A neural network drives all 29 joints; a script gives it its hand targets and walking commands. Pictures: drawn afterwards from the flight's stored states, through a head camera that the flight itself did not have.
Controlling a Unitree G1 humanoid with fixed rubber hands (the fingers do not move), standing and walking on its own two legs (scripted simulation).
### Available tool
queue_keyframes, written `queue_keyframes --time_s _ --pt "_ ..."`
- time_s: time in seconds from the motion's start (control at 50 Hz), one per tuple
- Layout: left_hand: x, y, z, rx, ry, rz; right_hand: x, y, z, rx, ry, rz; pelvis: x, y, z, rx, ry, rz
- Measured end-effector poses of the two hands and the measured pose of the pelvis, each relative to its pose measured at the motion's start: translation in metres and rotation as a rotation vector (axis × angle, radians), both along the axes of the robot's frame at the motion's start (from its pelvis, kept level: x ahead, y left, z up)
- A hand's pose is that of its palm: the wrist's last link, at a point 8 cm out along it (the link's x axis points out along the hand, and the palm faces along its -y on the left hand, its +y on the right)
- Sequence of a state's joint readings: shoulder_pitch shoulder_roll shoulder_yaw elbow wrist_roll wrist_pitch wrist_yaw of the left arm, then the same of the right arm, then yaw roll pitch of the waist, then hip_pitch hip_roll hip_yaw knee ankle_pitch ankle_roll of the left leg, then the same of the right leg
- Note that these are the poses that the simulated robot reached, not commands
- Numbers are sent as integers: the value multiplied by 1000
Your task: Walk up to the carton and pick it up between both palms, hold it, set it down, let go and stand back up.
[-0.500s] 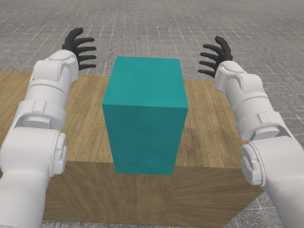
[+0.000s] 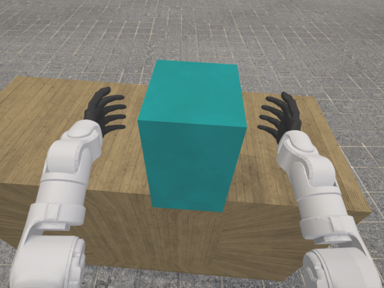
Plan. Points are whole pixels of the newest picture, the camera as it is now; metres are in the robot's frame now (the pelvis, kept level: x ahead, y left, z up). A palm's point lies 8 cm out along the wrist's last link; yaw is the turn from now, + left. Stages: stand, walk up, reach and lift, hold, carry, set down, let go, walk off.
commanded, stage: set down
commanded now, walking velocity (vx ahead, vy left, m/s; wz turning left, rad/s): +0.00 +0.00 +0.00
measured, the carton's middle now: (191, 140) +0.43 -0.02 +0.08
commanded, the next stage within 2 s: none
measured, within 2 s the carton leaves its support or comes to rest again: neither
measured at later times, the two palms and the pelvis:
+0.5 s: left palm (93, 166) +0.35 +0.18 +0.11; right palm (286, 168) +0.31 -0.19 +0.11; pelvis +0.01 +0.00 +0.00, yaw -1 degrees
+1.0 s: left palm (86, 209) +0.28 +0.20 +0.06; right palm (287, 204) +0.26 -0.19 +0.07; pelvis +0.03 +0.00 +0.00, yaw -1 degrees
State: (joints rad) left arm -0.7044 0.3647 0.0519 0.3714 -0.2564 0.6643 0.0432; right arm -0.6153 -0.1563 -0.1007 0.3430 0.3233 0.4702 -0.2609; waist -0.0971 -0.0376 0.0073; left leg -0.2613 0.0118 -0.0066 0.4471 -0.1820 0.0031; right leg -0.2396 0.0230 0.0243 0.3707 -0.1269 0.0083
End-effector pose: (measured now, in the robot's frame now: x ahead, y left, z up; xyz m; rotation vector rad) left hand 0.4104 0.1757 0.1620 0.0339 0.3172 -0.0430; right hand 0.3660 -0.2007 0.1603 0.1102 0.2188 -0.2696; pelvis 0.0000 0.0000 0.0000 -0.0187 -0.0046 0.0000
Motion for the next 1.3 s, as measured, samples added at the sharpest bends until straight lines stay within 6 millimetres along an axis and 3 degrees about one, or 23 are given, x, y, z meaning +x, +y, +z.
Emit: queue_keyframes --time_s 0.2,0.5,0.7,1.3 --pt "-15 5 -4 1 -9 -15 -14 -1 -6 2 8 10 1 2 2 10 -27 -8" --pt "-61 8 -53 -16 57 -14 -53 6 -49 -5 38 11 9 2 2 10 -48 -18" --pt "-85 12 -69 -23 44 -9 -74 3 -61 -20 42 21 15 0 3 15 -46 -27" --pt "-165 30 -129 -13 61 20 -135 15 -122 -52 143 35 41 2 4 5 -63 -14"
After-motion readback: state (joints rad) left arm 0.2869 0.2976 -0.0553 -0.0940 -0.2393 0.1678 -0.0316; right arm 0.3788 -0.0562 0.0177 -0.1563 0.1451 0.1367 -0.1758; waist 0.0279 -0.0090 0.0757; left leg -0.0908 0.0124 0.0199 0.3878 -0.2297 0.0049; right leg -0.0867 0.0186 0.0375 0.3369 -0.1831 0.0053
